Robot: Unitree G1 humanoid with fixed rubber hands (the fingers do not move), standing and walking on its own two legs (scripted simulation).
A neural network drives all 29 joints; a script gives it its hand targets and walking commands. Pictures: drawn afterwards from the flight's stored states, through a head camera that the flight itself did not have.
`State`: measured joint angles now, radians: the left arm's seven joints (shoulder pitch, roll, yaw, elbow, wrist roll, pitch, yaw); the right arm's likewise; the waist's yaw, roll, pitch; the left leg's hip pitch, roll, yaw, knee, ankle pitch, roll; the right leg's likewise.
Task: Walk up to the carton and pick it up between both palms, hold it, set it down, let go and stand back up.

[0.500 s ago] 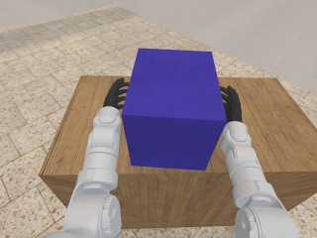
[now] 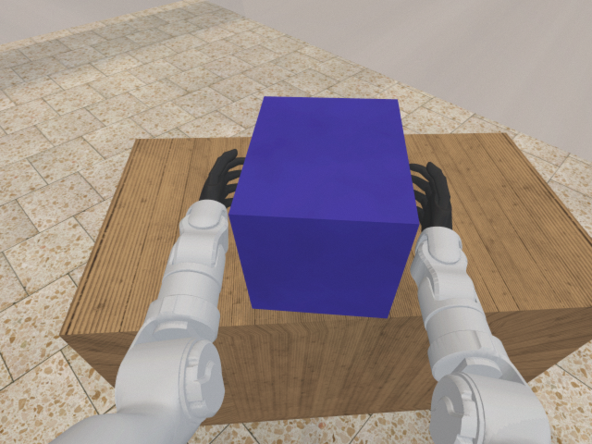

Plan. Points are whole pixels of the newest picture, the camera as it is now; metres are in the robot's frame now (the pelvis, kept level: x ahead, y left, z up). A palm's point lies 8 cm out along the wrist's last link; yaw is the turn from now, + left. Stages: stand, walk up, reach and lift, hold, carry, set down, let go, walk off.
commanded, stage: set down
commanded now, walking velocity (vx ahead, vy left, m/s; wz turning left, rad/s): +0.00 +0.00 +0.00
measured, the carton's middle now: (324, 204) +0.44 -0.06 +0.06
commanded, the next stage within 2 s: none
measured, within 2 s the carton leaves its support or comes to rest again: rests again in 1.52 s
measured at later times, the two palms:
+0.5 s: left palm (219, 203) +0.43 +0.11 +0.09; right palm (427, 228) +0.36 -0.19 +0.09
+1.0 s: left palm (227, 209) +0.44 +0.10 +0.06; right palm (426, 237) +0.37 -0.20 +0.07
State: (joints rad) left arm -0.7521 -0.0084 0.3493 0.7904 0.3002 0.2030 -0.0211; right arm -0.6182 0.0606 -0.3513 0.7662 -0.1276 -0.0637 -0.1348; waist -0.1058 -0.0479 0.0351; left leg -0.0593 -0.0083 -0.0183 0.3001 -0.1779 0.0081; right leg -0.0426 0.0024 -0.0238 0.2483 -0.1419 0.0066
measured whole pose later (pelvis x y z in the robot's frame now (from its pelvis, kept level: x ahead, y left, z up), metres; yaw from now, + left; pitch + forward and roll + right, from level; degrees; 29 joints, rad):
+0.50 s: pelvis +0.01 +0.01 +0.00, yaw +0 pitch +1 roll -1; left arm -0.82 0.03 0.33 1.00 0.27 0.09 0.00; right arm -0.64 0.10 -0.50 0.83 -0.25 -0.12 -0.11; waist -0.12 -0.04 -0.01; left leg -0.14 -0.01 -0.01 0.31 -0.18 0.02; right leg -0.12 0.00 -0.02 0.24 -0.13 0.01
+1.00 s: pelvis +0.01 +0.01 +0.00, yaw -1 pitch +6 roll -1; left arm -0.89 0.06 0.39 1.17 0.28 -0.04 -0.01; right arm -0.66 0.15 -0.60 0.82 -0.36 -0.15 -0.10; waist -0.12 -0.03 -0.03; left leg -0.24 -0.01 0.00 0.32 -0.18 0.01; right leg -0.23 0.00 -0.01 0.28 -0.14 0.01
